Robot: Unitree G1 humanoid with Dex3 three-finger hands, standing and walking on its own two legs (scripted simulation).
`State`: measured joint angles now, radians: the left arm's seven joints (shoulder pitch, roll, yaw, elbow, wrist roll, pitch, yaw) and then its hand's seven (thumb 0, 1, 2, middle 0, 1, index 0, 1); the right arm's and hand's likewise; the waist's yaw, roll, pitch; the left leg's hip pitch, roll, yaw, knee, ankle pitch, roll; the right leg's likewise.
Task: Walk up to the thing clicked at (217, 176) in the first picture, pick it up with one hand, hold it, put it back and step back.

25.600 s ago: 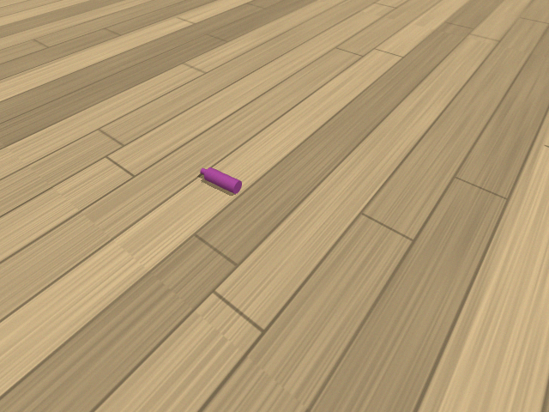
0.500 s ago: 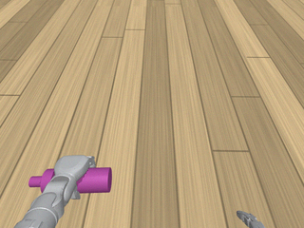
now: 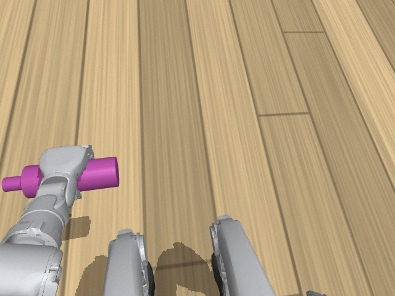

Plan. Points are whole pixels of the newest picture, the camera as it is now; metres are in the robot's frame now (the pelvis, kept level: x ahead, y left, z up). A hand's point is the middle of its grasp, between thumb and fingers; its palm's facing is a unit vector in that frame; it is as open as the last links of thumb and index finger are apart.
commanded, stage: crouch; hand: left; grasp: from above
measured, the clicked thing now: (64, 177) +0.42 +0.25 -0.15
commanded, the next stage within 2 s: lower in 1.08 s
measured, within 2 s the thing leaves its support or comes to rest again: neither
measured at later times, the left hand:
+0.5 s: hand (92, 181) +0.45 +0.22 -0.29, palm faces -0.46 +0.00 -0.89, open 10.1 cm
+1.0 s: hand (99, 183) +0.46 +0.22 -0.36, palm faces -0.46 +0.00 -0.89, open 10.1 cm
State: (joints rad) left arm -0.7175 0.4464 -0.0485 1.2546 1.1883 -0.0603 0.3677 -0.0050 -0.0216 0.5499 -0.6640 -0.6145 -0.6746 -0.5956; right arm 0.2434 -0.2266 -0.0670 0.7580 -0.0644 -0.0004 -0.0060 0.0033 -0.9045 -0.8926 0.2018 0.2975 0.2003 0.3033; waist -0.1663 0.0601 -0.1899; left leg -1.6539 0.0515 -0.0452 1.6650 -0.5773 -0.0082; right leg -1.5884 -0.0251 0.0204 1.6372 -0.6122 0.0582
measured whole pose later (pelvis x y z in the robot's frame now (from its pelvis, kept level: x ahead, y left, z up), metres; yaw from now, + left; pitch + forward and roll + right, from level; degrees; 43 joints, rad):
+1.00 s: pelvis -0.02 -0.01 -0.19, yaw -4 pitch +35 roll -7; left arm -0.98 0.67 0.06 1.47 1.28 -0.16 0.40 -0.01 -0.02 0.53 -0.68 -0.59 -0.69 -0.57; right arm 0.17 -0.25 0.02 0.76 -0.14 -0.05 0.12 0.00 -0.92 -0.90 0.20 0.30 0.20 0.30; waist -0.25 0.01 -0.07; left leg -2.27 0.03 -0.15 2.29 -0.65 -0.03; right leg -2.17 0.02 0.00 2.24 -0.70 0.07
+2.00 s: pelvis -0.01 -0.01 -0.24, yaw -9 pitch +32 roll -10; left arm -1.01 0.82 0.13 1.58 1.30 -0.20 0.51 -0.01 -0.02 0.51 -0.71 -0.54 -0.72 -0.52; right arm 0.11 -0.28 0.14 0.73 -0.21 -0.10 0.18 0.00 -0.91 -0.89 0.20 0.30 0.20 0.30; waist -0.31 -0.06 0.07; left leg -2.38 0.03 -0.24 2.50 -0.69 -0.05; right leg -2.26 0.06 -0.05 2.40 -0.72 0.09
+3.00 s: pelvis -0.01 +0.00 -0.25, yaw -12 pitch +28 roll -14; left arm -1.05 0.95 0.12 1.73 1.30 -0.21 0.61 -0.01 0.02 0.40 -0.76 -0.44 -0.77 -0.42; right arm 0.08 -0.32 0.25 0.71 -0.27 -0.22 0.25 0.00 -0.92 -0.90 0.20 0.30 0.20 0.30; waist -0.36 -0.11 0.14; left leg -2.36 0.03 -0.30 2.55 -0.71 -0.04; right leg -2.22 0.08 -0.10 2.40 -0.70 0.09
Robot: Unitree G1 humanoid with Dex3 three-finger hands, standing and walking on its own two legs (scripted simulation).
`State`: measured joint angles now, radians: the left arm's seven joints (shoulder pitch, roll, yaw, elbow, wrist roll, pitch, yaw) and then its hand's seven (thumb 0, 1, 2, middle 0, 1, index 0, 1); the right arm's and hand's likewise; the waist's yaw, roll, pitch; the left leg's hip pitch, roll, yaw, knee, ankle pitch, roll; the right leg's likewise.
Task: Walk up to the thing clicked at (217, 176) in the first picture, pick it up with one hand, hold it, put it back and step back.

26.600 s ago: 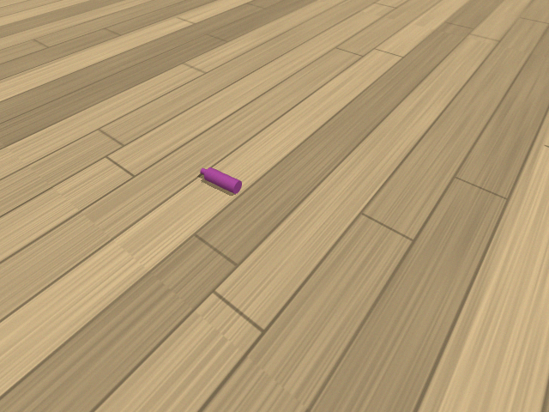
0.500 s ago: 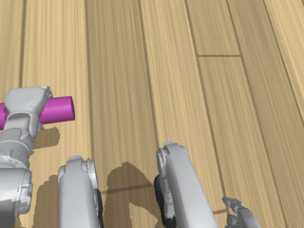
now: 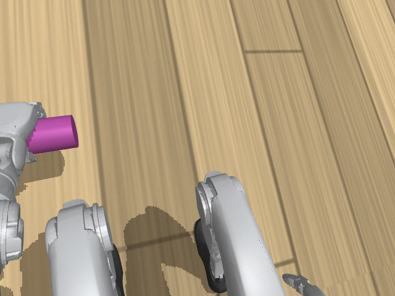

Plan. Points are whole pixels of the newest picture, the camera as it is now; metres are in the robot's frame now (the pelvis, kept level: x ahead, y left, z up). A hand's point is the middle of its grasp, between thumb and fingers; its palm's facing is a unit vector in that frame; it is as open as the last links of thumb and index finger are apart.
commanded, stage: crouch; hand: left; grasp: from above
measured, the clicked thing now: (12, 139) +0.47 +0.29 -0.19
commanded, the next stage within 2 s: lower in 0.08 s
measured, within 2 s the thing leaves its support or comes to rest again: neither
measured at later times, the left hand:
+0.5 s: hand (30, 142) +0.47 +0.27 -0.22, palm faces -0.48 -0.04 -0.88, open 10.0 cm
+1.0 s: hand (42, 143) +0.48 +0.26 -0.27, palm faces -0.47 -0.07 -0.88, open 10.0 cm
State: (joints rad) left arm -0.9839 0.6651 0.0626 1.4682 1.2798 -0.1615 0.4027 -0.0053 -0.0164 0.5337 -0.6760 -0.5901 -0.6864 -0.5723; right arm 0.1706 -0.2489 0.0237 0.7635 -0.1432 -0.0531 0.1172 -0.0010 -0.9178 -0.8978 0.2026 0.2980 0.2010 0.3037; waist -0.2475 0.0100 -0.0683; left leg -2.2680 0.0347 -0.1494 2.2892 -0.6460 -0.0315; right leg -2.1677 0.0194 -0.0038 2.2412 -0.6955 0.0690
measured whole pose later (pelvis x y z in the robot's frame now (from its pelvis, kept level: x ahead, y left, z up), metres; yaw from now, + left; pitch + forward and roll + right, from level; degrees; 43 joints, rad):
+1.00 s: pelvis +0.01 +0.00 -0.05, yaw -4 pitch +32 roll -10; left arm -1.01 0.82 0.13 1.58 1.30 -0.20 0.51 -0.01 -0.02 0.51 -0.71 -0.54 -0.72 -0.52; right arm 0.11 -0.28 0.14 0.73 -0.21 -0.10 0.18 0.00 -0.91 -0.89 0.20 0.30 0.20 0.30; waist -0.31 -0.06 0.07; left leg -2.38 0.03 -0.24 2.50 -0.69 -0.05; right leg -2.26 0.06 -0.05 2.40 -0.72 0.09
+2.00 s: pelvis +0.01 +0.01 -0.06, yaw -8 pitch +28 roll -14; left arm -1.05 0.95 0.12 1.73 1.30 -0.21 0.61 -0.01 0.02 0.40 -0.76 -0.44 -0.77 -0.42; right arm 0.08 -0.32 0.25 0.71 -0.27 -0.22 0.25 0.00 -0.92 -0.90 0.20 0.30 0.20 0.30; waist -0.36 -0.11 0.14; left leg -2.36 0.03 -0.30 2.55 -0.71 -0.04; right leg -2.22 0.08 -0.10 2.40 -0.70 0.09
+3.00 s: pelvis +0.00 +0.01 -0.06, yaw -8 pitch +28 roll -14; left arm -1.05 0.98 0.11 1.72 1.28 -0.21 0.60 0.00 -0.51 1.00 -0.09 -0.99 -0.09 -1.00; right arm 0.07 -0.33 0.27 0.68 -0.27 -0.22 0.25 0.00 -0.90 -0.89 0.20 0.30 0.20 0.30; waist -0.37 -0.12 0.16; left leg -2.36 0.03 -0.31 2.54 -0.70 -0.04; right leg -2.21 0.08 -0.11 2.38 -0.69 0.09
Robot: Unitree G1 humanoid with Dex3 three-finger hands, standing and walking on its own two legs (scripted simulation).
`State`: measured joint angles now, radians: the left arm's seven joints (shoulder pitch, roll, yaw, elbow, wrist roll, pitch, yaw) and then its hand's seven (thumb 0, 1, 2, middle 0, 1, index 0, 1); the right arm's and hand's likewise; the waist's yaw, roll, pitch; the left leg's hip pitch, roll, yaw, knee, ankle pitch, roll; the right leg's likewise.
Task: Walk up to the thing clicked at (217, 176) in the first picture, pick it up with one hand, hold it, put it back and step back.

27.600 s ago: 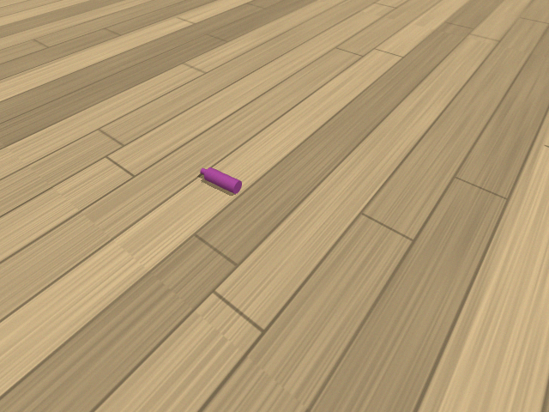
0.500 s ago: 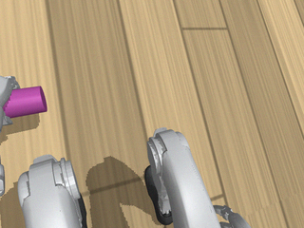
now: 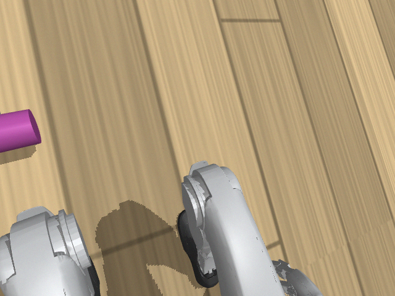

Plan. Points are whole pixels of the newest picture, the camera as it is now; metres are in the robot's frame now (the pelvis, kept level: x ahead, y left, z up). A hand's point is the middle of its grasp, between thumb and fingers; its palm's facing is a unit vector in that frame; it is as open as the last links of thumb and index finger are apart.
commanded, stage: rest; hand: left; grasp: from above
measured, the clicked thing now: out of the picture +0.45 +0.32 -0.24
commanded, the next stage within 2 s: open in 0.92 s
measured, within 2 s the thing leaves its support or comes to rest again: rests again in 1.32 s
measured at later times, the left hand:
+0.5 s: hand out of the picture +0.45 +0.30 -0.24, palm faces -0.45 -0.11 -0.89, open 10.0 cm
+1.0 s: hand out of the picture +0.45 +0.30 -0.25, palm faces -0.45 -0.12 -0.89, open 9.9 cm
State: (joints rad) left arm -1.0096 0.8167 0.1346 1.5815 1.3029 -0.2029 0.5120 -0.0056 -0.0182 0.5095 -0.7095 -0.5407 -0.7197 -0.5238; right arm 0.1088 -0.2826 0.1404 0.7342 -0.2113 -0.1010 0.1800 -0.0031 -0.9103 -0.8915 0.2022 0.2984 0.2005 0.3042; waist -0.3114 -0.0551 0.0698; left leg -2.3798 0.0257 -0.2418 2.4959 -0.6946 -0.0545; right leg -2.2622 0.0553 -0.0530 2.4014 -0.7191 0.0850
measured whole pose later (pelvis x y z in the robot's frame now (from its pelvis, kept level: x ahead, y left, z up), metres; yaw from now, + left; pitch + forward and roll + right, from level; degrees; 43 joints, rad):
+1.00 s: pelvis +0.00 +0.01 -0.01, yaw -4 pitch +28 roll -14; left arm -1.05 0.95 0.12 1.73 1.30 -0.21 0.61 -0.01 0.02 0.40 -0.76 -0.44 -0.77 -0.42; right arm 0.08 -0.32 0.25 0.71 -0.27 -0.22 0.25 0.00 -0.92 -0.90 0.20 0.30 0.20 0.30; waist -0.36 -0.11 0.14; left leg -2.36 0.03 -0.30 2.55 -0.71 -0.04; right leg -2.22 0.08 -0.10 2.40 -0.70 0.09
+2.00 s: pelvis -0.01 +0.01 +0.00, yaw -4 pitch +28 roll -14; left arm -1.05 0.98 0.11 1.72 1.28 -0.21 0.60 0.00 -0.51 1.00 -0.09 -0.99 -0.09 -1.00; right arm 0.07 -0.33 0.27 0.68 -0.27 -0.22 0.25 0.00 -0.90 -0.89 0.20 0.30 0.20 0.30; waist -0.37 -0.12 0.16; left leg -2.36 0.03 -0.31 2.54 -0.70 -0.04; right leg -2.21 0.08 -0.11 2.38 -0.69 0.09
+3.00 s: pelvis -0.02 +0.00 +0.02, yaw +2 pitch +31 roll -9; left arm -1.07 0.84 0.06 1.55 1.30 -0.23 0.39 0.00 -0.48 0.97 -0.10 -0.99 -0.11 -0.99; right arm 0.18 -0.31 0.13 0.68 -0.17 -0.05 0.11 0.00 -0.90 -0.89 0.20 0.30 0.20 0.30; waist -0.31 -0.04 0.02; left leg -2.35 0.01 -0.21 2.40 -0.60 -0.05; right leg -2.23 0.02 -0.05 2.33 -0.64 0.06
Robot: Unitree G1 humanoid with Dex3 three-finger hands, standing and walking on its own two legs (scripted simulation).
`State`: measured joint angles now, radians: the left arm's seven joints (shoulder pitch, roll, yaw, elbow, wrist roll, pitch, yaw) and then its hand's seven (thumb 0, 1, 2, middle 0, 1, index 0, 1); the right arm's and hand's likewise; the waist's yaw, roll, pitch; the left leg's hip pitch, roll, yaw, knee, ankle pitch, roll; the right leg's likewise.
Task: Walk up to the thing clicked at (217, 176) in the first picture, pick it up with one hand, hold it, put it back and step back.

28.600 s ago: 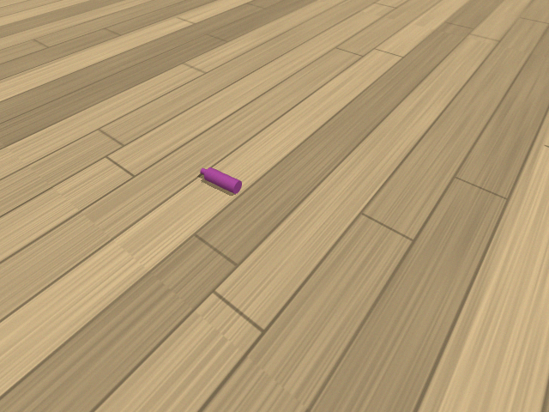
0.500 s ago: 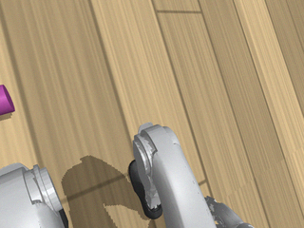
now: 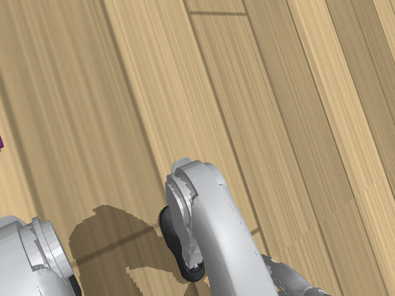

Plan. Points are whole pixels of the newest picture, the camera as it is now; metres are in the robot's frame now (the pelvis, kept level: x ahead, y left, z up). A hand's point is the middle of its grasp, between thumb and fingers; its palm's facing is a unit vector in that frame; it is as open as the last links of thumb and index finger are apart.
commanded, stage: open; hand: left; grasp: from above
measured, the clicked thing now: out of the picture +0.44 +0.34 -0.27
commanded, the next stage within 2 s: withdraw in 0.86 s
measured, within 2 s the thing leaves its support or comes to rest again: rests again in 0.32 s
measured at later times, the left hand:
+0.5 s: hand out of the picture +0.44 +0.33 -0.24, palm faces -0.44 -0.14 -0.89, open 12.2 cm
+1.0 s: hand out of the picture +0.44 +0.32 -0.24, palm faces -0.44 -0.14 -0.89, open 14.0 cm
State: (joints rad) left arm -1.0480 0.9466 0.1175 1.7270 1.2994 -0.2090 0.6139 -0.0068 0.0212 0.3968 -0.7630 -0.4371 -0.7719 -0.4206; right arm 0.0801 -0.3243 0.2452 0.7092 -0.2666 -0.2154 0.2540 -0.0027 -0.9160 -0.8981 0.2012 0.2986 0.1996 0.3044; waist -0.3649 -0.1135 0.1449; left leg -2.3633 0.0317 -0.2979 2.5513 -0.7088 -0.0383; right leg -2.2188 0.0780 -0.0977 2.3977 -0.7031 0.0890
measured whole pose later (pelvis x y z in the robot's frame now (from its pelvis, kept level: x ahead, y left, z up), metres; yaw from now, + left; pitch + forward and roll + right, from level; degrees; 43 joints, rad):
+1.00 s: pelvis +0.00 +0.00 +0.00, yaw +0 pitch +28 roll -14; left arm -1.05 0.98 0.11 1.72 1.28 -0.21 0.60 0.00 -0.51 1.00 -0.09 -0.99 -0.09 -1.00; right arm 0.07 -0.33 0.27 0.68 -0.27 -0.22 0.25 0.00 -0.90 -0.89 0.20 0.30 0.20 0.30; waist -0.37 -0.12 0.16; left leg -2.36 0.03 -0.31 2.54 -0.70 -0.04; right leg -2.21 0.08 -0.11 2.38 -0.69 0.09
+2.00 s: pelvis -0.02 -0.01 +0.02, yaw +6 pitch +31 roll -9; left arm -1.07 0.84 0.06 1.55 1.30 -0.23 0.39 0.00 -0.48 0.97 -0.10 -0.99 -0.11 -0.99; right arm 0.18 -0.31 0.13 0.68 -0.17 -0.05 0.11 0.00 -0.90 -0.89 0.20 0.30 0.20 0.30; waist -0.31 -0.04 0.02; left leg -2.35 0.01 -0.21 2.40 -0.60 -0.05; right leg -2.23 0.02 -0.05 2.33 -0.64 0.06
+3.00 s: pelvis +0.03 +0.00 +0.32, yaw +14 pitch +22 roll -4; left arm 0.15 0.28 0.02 0.12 0.05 0.37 0.08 0.01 0.89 0.89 -0.21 -0.30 -0.21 -0.30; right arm 0.14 -0.20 0.04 0.54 0.04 -0.09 -0.09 0.01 -0.91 -0.90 0.20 0.30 0.20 0.30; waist -0.06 0.04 -0.18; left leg -1.27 0.05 -0.09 1.45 -0.56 -0.03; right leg -1.19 -0.03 -0.04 1.40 -0.59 0.04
